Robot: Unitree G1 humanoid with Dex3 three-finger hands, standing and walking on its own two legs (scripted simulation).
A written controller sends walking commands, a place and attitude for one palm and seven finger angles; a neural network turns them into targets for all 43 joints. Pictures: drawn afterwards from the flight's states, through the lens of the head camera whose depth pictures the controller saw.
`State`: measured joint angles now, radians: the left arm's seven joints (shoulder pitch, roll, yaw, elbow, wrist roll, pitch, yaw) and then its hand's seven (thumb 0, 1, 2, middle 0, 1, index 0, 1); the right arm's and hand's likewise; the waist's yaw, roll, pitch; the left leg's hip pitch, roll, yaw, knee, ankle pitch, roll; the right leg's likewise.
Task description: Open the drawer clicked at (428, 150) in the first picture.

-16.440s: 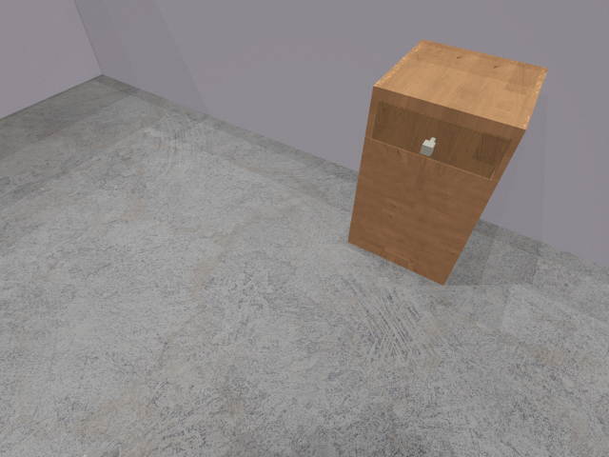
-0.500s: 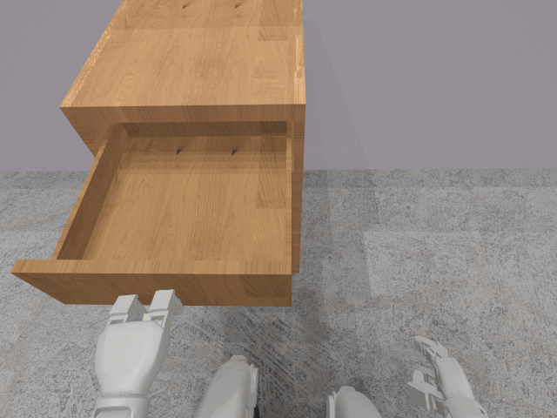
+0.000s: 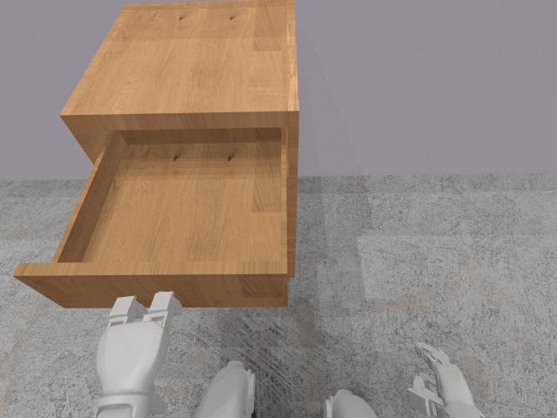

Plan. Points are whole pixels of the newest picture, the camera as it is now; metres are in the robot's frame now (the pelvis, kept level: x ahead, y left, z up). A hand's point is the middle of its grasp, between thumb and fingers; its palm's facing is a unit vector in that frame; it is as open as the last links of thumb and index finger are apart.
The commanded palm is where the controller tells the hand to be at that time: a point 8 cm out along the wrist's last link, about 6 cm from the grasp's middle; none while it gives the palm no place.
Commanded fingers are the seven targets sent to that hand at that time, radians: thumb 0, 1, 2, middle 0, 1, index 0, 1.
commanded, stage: lift the hand off the handle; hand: left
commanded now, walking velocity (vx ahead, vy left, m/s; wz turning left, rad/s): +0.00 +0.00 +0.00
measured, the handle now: (158, 316) +0.26 +0.21 -0.03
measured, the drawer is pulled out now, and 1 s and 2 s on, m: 0.30 0.29 0.29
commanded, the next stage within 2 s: none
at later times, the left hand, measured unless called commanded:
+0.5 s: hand (152, 340) +0.23 +0.21 -0.04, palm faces -0.05 -0.09 -0.99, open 13.5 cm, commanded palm +0.22 +0.21 +0.02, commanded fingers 0.00 -0.50 0.30 -0.30 -1.20 -0.30 -1.20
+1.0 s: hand (143, 333) +0.23 +0.21 +0.00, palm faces -0.01 -0.10 -0.99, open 13.8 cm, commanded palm +0.21 +0.20 +0.06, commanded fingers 0.00 -0.50 0.30 -0.30 -1.20 -0.30 -1.20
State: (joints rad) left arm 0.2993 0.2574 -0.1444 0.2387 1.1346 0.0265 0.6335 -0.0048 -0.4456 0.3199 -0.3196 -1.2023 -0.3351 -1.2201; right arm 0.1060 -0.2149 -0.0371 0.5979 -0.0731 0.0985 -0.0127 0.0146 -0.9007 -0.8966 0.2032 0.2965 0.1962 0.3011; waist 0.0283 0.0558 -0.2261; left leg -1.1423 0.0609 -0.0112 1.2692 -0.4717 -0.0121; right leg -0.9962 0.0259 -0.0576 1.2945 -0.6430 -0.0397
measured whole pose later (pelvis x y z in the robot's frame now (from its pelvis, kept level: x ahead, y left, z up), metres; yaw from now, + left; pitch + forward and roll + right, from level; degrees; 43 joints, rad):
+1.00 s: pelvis +0.02 +0.01 +0.04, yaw +1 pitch +15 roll -1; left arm 0.31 0.26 -0.21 0.16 1.10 0.11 0.57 -0.01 -0.49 0.30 -0.32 -1.20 -0.33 -1.20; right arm 0.12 -0.21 -0.02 0.56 -0.05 0.11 0.00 0.01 -0.90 -0.90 0.20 0.30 0.20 0.30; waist 0.04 0.06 -0.19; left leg -0.92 0.05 0.00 1.09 -0.43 0.00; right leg -0.77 0.02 -0.05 1.10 -0.59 -0.03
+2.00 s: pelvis +0.03 -0.01 +0.07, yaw +1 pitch +9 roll +0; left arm 0.40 0.33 -0.14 -0.04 1.02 0.08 0.42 -0.01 -0.49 0.30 -0.32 -1.20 -0.32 -1.20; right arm 0.14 -0.22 -0.02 0.55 -0.03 0.11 0.01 0.02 -0.90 -0.90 0.20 0.30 0.20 0.30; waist 0.05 0.08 -0.15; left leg -0.68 0.04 0.01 0.88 -0.37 -0.02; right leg -0.55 0.02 -0.04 0.91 -0.52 -0.04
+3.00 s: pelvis +0.03 +0.00 +0.09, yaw +1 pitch +5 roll +0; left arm 0.51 0.41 -0.07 -0.27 0.95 0.07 0.26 -0.01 -0.49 0.30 -0.32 -1.20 -0.32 -1.20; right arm 0.15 -0.24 -0.02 0.55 -0.01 0.09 0.01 0.02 -0.90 -0.90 0.20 0.30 0.19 0.30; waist 0.08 0.10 -0.11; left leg -0.51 0.04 0.02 0.75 -0.32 -0.02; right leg -0.38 0.02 -0.03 0.76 -0.46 -0.03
